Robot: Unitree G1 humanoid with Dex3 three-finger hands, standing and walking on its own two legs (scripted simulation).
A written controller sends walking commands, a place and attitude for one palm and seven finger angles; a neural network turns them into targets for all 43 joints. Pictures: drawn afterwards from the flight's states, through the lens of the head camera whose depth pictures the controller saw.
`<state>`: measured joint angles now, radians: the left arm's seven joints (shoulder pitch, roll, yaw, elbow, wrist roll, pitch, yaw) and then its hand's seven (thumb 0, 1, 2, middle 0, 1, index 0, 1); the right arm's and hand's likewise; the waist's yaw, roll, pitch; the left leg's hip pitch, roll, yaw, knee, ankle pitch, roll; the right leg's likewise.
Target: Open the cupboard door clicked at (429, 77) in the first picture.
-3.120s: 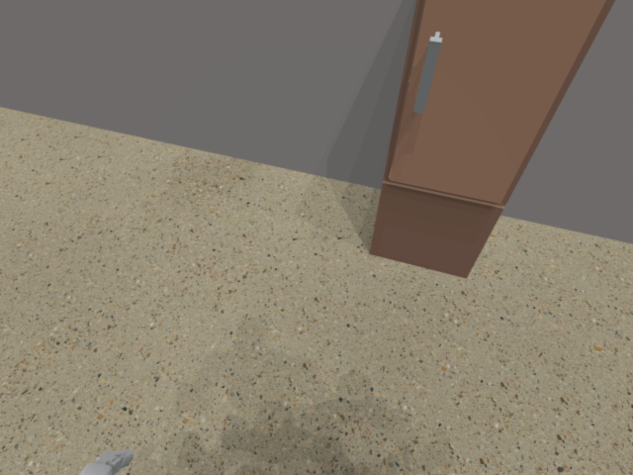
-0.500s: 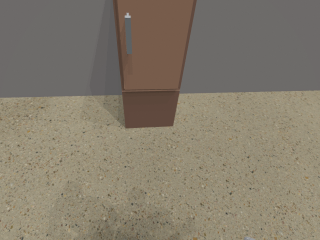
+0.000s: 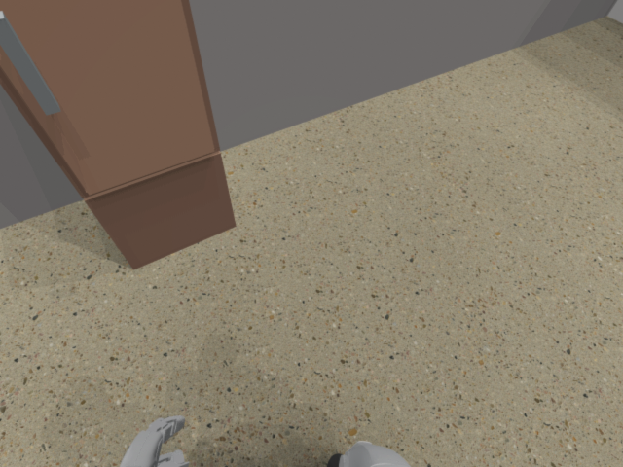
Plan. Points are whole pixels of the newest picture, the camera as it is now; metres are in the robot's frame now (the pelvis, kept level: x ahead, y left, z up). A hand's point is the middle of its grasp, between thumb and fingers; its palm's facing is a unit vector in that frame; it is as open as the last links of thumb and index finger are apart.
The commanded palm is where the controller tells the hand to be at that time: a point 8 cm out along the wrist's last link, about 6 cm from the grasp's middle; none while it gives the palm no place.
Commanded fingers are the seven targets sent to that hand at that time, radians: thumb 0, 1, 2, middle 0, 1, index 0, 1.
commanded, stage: walk to a spot facing it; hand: left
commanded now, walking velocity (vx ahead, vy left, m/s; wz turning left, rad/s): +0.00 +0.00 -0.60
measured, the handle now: (24, 61) +0.75 +0.53 +0.06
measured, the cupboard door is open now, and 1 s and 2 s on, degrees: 0 0 0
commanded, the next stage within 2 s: turn to face it in 1.86 s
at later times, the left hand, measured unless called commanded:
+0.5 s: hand (130, 420) +0.19 +0.26 -0.16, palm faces -0.22 -0.95 -0.20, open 7.3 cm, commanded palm none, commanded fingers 0.00 0.90 0.90 -0.20 -0.30 -0.20 -0.30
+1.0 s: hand (221, 372) +0.26 +0.13 -0.12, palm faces -0.55 -0.78 -0.29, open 7.3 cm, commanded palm none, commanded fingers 0.00 0.90 0.90 -0.20 -0.30 -0.20 -0.30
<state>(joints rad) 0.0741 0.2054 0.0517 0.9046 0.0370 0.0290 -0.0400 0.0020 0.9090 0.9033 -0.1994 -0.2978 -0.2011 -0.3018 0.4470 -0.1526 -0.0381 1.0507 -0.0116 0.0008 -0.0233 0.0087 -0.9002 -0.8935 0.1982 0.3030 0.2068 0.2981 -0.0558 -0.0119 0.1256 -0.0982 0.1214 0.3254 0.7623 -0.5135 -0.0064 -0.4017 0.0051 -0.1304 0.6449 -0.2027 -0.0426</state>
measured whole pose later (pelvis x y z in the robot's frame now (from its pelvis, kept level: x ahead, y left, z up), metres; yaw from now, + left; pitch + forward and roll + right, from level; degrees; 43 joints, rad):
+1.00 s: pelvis +0.05 +0.04 +0.02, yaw -36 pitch +0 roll +1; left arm 0.15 0.19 0.06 0.89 0.02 0.03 0.00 0.00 0.91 0.90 -0.20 -0.30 -0.20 -0.30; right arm 0.25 -0.25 -0.08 0.97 -0.02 0.08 -0.01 0.01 -0.91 -0.89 0.19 0.30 0.20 0.30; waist -0.03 0.06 0.08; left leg -0.48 0.14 0.10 1.13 -0.45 -0.09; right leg -0.28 0.00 -0.05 0.58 -0.31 -0.05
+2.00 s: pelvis +0.13 -0.03 +0.01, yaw -71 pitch -1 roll +0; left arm 0.06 0.20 0.06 0.89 0.01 0.00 0.00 0.00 0.91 0.90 -0.20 -0.30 -0.20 -0.30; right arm 0.33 -0.19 -0.06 1.01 -0.01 0.05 -0.02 0.01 -0.90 -0.89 0.20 0.30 0.21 0.30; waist -0.05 0.03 0.14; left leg -0.36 0.14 0.13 1.22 -0.53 -0.07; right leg -0.35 0.01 -0.10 0.67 -0.30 -0.07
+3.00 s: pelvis +0.10 -0.07 +0.03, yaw -42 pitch -1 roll +3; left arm 0.19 0.16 0.02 0.89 0.02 0.02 0.02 0.00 0.90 0.90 -0.20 -0.30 -0.21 -0.30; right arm 0.21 -0.29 -0.11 0.93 -0.03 0.08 0.03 0.01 -0.91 -0.89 0.19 0.30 0.20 0.30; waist -0.05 0.04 0.04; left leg -0.56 0.01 -0.01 1.19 -0.33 -0.08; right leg -0.18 -0.09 -0.14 0.49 -0.30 -0.03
